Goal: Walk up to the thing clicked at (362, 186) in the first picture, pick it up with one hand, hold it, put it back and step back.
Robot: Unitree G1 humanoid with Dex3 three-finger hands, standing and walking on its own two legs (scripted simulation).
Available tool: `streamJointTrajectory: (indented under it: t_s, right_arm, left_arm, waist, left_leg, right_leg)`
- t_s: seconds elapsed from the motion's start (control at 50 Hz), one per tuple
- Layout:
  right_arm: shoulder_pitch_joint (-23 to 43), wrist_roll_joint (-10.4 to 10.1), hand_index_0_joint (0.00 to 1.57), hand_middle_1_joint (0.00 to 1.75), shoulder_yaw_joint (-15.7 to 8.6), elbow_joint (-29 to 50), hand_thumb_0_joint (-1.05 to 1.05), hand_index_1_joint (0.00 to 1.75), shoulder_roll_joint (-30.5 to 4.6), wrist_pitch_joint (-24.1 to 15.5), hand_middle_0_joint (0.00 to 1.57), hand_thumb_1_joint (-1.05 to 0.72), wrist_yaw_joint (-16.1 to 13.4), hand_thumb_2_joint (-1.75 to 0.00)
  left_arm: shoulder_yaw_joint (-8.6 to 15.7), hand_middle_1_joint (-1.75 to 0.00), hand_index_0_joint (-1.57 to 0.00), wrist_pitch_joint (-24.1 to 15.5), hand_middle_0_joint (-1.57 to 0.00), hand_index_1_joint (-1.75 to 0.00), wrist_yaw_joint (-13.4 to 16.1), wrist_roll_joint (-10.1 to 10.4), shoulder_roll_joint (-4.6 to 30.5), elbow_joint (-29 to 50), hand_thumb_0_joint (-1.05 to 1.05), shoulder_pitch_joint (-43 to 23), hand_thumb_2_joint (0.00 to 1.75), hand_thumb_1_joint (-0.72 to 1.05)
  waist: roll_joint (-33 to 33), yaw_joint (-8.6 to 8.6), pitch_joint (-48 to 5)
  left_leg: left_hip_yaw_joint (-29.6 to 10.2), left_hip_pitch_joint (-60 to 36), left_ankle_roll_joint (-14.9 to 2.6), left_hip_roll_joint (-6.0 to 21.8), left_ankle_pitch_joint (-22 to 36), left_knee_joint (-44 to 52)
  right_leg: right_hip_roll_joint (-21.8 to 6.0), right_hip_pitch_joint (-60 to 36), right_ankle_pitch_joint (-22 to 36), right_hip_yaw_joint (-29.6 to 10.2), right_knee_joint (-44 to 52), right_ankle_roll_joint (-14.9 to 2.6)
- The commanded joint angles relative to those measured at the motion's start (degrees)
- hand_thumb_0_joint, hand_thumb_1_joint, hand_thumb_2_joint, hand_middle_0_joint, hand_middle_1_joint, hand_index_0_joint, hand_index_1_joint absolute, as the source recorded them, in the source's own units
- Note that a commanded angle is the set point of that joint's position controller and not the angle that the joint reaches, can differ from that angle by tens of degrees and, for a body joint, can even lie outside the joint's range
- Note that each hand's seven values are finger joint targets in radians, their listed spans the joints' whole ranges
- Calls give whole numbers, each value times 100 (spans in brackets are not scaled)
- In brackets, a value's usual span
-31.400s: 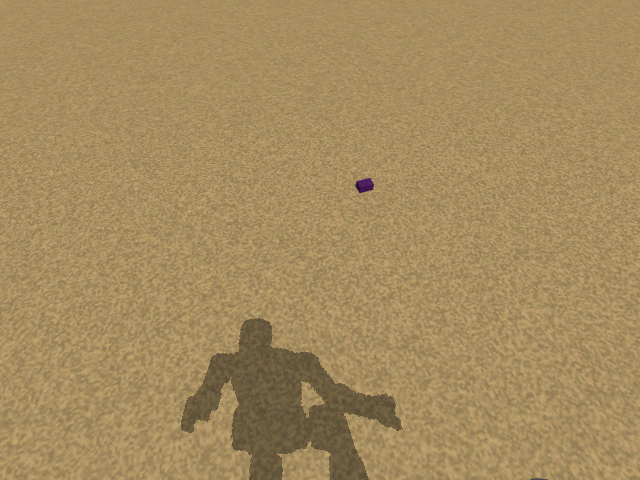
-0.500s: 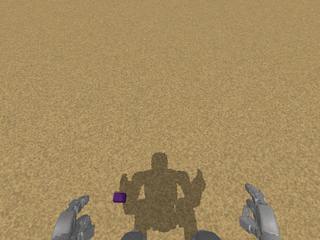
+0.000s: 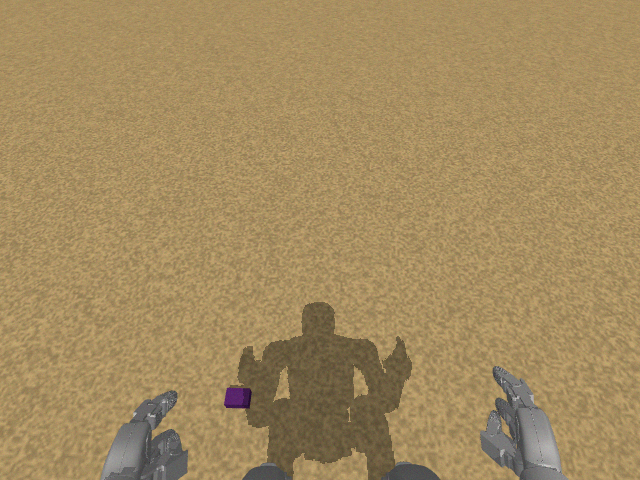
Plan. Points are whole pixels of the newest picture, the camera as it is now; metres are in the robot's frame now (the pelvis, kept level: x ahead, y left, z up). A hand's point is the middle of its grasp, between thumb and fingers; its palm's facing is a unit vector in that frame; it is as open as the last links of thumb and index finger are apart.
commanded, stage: home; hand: left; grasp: from above
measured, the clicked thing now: (238, 398) +0.42 +0.25 -0.69
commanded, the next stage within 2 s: stand in 0.16 s
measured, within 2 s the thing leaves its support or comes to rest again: neither
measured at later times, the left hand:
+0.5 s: hand out of the picture +0.12 +0.23 -0.10, palm faces +0.04 -0.94 -0.33, open 7.4 cm
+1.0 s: hand out of the picture +0.02 +0.23 -0.10, palm faces +0.05 -0.94 -0.32, open 7.4 cm
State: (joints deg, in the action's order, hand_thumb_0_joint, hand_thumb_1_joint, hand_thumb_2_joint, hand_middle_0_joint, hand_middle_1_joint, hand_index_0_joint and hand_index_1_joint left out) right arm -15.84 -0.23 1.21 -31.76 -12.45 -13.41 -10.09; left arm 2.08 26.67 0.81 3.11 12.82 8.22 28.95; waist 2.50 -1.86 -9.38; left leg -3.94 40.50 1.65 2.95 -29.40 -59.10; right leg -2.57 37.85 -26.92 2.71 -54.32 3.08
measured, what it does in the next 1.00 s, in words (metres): rises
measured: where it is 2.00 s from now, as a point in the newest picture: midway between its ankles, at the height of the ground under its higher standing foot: outside the picture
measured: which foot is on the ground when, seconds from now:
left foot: down 0.00-1.00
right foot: down 0.00-1.00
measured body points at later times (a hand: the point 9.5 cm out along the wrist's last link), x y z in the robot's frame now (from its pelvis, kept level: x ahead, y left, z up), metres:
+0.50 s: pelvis -0.01 +0.00 +0.03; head +0.02 +0.01 +0.47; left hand +0.12 +0.28 -0.08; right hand +0.12 -0.28 -0.09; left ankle +0.00 +0.13 -0.68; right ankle +0.00 -0.16 -0.68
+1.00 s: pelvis -0.01 +0.00 +0.06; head -0.01 -0.01 +0.51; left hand +0.02 +0.28 -0.08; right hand +0.05 -0.28 -0.08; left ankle +0.00 +0.13 -0.68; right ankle +0.00 -0.16 -0.68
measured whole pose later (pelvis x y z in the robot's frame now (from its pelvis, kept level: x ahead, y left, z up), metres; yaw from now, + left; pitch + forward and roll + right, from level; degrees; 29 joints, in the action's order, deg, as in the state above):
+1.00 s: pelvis -0.01 +0.00 +0.06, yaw +0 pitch -4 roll +0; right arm -10.5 1.9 -2.6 -61.7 -15.8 0.3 -1.1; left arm 2.5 0.7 1.4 -1.8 16.0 -63.2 11.6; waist 0.7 1.4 3.4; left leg -1.4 8.8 1.1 0.8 -13.4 -26.1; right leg -4.6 8.2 -13.0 2.0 -25.4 3.3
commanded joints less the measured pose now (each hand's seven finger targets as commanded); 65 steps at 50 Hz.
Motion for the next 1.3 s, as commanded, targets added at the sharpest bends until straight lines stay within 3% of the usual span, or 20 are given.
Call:
streamJointTrajectory:
  t_s: [0.0, 0.22, 0.24, 0.26, 0.28, 0.32, 0.36, 0.42, 0.48, 0.54, 0.58, 0.6, 0.64, 0.7, 0.82, 0.9, 0.96, 1.02, 1.1, 1.28]
  right_arm:
    - [358, -18, 20, 30, -295, 912, 0, 30, -724, -330, 20, -90, -80, -90]
    - [352, -21, 20, 30, -312, 941, 0, 30, -732, -270, 20, -90, -59, -90]
    - [717, 711, 20, 30, -459, -457, 0, 30, -1356, 351, 20, -90, 282, -90]
    - [743, 683, 20, 30, -558, -438, 0, 30, -1434, 571, 20, -90, 430, -90]
    - [654, 679, 20, 30, -591, -306, 0, 30, -1470, 715, 20, -90, 518, -90]
    - [617, 484, 20, 30, -587, -575, 0, 30, -1332, 785, 20, -90, 714, -90]
    - [665, 323, 20, 30, -611, -754, 0, 30, -1314, 824, 20, -90, 837, -90]
    - [840, 325, 20, 30, -671, -1012, 0, 30, -1257, 905, 20, -90, 912, -90]
    - [805, 343, 20, 30, -686, -1244, 0, 30, -1269, 1006, 20, -90, 895, -90]
    - [706, 320, 20, 30, -686, -1502, 0, 30, -1310, 1042, 20, -90, 861, -90]
    - [724, 317, 20, 30, -686, -1632, 0, 30, -1348, 1073, 20, -90, 834, -90]
    - [770, 305, 20, 30, -683, -1693, 0, 30, -1375, 1085, 20, -90, 828, -90]
    - [775, 288, 20, 30, -674, -1842, 0, 30, -1404, 1126, 20, -90, 810, -90]
    - [694, 249, 20, 30, -648, -2083, 0, 30, -1364, 1165, 20, -90, 791, -90]
    - [665, 203, 20, 30, -621, -2427, 0, 30, -1403, 1200, 20, -90, 794, -90]
    - [662, 201, 20, 30, -613, -2578, 0, 30, -1453, 1228, 20, -90, 798, -90]
    - [731, 186, 20, 30, -579, -2638, 0, 30, -1389, 1224, 20, -90, 814, -90]
    - [699, 186, 20, 30, -569, -2719, 0, 30, -1400, 1239, 20, -90, 827, -90]
    - [700, 186, 20, 30, -568, -2768, 0, 30, -1460, 1293, 20, -90, 863, -90]
    - [782, 171, 20, 30, -506, -2836, 0, 30, -1533, 1238, 20, -90, 863, -90]
  left_arm:
    - [266, -30, -20, -255, -20, -30, 60, -21, 565, 1167, 0, -183, 90, 90]
    - [340, -30, -20, -252, -20, -30, 72, -23, 605, 1100, 0, -88, 90, 90]
    - [331, -30, -20, -1482, -20, -30, 315, -674, 1080, -910, 0, -1786, 90, 90]
    - [431, -30, -20, -1886, -20, -30, 291, -710, 1116, -1923, 0, -1188, 90, 90]
    - [403, -30, -20, -2062, -20, -30, 254, -714, 1240, -2188, 0, -1157, 90, 90]
    - [344, -30, -20, -2311, -20, -30, 216, -734, 1348, -2668, 0, -1364, 90, 90]
    - [363, -30, -20, -2313, -20, -30, 176, -598, 1226, -3174, 0, -1586, 90, 90]
    - [341, -30, -20, -2438, -20, -30, 195, -595, 1188, -3892, 0, -1751, 90, 90]
    - [365, -30, -20, -2584, -20, -30, 191, -607, 1245, -4494, 0, -1890, 90, 90]
    - [347, -30, -20, -2660, -20, -30, 182, -574, 1210, -5018, 0, -1827, 90, 90]
    - [345, -30, -20, -2654, -20, -30, 177, -549, 1209, -5282, 0, -1863, 90, 90]
    - [326, -30, -20, -2670, -20, -30, 175, -550, 1189, -5452, 0, -1804, 90, 90]
    - [318, -30, -20, -2668, -20, -30, 165, -538, 1233, -5717, 0, -1817, 90, 90]
    - [295, -30, -20, -2705, -20, -30, 161, -525, 1334, -6054, 0, -1821, 90, 90]
    - [245, -30, -20, -2717, -20, -30, 165, -506, 1371, -6534, 0, -1855, 90, 90]
    - [236, -30, -20, -2697, -20, -30, 156, -505, 1413, -6740, 0, -1902, 90, 90]
    - [222, -30, -20, -2732, -20, -30, 158, -503, 1404, -6856, 0, -1885, 90, 90]
    - [226, -30, -20, -2744, -20, -30, 162, -508, 1497, -6895, 0, -2032, 90, 90]
    - [221, -30, -20, -2736, -20, -30, 138, -509, 1553, -6930, 0, -2063, 90, 90]
    - [200, -30, -20, -2758, -20, -30, 103, -459, 1564, -7004, 0, -2188, 90, 90]
  waist:
    - [95, -51, -515]
    - [60, -33, -601]
    - [-371, 425, 860]
    - [-592, 399, 256]
    - [-526, 290, 256]
    - [-438, 269, 70]
    - [-403, 348, -21]
    - [-234, 385, 259]
    - [-225, 325, 470]
    - [-30, 331, 532]
    - [40, 330, 653]
    - [88, 359, 681]
    - [-4, 347, 869]
    - [-171, 271, 924]
    - [-239, 269, 1108]
    - [-143, 264, 1204]
    - [-271, 297, 1120]
    - [-338, 244, 1295]
    - [-368, 255, 1417]
    - [-143, 254, 1173]
  left_leg:
    - [155, -655, -139, -211, 1552, 1026]
    - [167, -646, -142, -211, 1645, 978]
    - [124, -680, -446, -26, 2487, 1408]
    - [217, -1247, -479, -49, 2952, 1338]
    - [136, -1245, -507, -97, 2490, 1338]
    - [184, -1555, -470, -194, 2311, 1485]
    - [100, -1863, -486, -157, 2200, 1705]
    - [-82, -2019, -528, -33, 1805, 2099]
    - [-90, -1932, -512, -33, 1685, 2342]
    - [-158, -2209, -486, 48, 2119, 2561]
    - [-260, -2371, -477, 141, 1913, 2941]
    - [-308, -2452, -473, 183, 2068, 2979]
    - [-294, -2362, -424, 169, 1630, 3277]
    - [-175, -2688, -342, 134, 1904, 3376]
    - [-194, -2864, -296, 190, 1988, 3767]
    - [-225, -2819, -279, 222, 1566, 4071]
    - [-143, -3032, -276, 214, 2032, 3972]
    - [-126, -3035, -226, 196, 2000, 4046]
    - [-123, -2818, -239, 160, 1461, 4080]
    - [-137, -2983, -236, 263, 1902, 4153]
  right_leg:
    - [334, -373, 1222, 238, 740, -257]
    - [319, -433, 1310, 212, 713, -257]
    - [-79, -1306, 1383, -156, 950, -488]
    - [-125, -1528, 1691, -412, 1018, -687]
    - [-142, -1392, 1594, -558, 1223, -764]
    - [-343, -1821, 2011, -739, 1194, -719]
    - [-269, -1742, 1596, -506, 1233, -581]
    - [-227, -1670, 1228, -393, 1512, -473]
    - [-285, -1994, 1377, -428, 1776, -438]
    - [-293, -2245, 1754, -356, 1964, -407]
    - [-223, -2226, 1485, -301, 2074, -397]
    - [-241, -2321, 1651, -276, 2180, -381]
    - [-261, -2504, 1461, -312, 2458, -391]
    - [-367, -2606, 1699, -416, 2798, -406]
    - [-385, -2916, 1676, -366, 3183, -351]
    - [-372, -3026, 1531, -336, 3307, -328]
    - [-443, -3083, 1763, -371, 3424, -331]
    - [-433, -2976, 1507, -412, 3578, -303]
    - [-433, -2937, 868, -451, 3780, -297]
    - [-457, -3132, 1538, -427, 3669, -324]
